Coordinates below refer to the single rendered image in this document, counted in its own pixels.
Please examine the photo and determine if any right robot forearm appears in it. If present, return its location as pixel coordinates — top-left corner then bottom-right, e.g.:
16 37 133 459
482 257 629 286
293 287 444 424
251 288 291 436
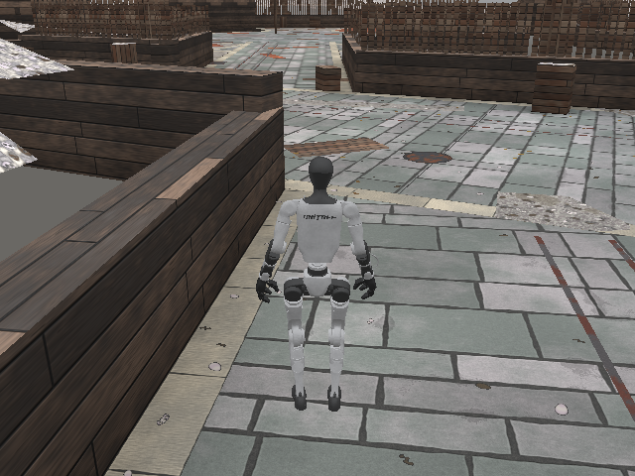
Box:
355 240 374 280

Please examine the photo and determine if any right robot hand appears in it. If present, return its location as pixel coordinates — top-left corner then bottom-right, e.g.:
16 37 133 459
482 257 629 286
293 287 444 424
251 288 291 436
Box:
353 277 377 299

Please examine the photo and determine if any right robot thigh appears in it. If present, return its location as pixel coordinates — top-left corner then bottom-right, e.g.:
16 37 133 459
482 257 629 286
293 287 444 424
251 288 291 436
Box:
328 277 350 347

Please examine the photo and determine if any humanoid robot head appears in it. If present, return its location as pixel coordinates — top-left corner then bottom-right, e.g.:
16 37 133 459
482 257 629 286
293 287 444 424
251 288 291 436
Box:
303 157 337 204

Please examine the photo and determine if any left robot upper arm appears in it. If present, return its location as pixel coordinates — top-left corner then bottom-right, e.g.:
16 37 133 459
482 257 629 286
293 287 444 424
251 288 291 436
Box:
270 199 300 254

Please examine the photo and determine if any right robot upper arm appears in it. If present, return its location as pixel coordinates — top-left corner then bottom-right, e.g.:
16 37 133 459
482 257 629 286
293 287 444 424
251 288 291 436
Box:
340 200 366 256

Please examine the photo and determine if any left robot hand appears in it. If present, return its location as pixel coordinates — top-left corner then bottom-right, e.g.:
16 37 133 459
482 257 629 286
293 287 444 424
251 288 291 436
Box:
256 278 279 303

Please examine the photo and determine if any left robot forearm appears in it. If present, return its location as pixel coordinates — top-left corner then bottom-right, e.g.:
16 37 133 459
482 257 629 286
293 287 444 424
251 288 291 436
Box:
259 239 280 282

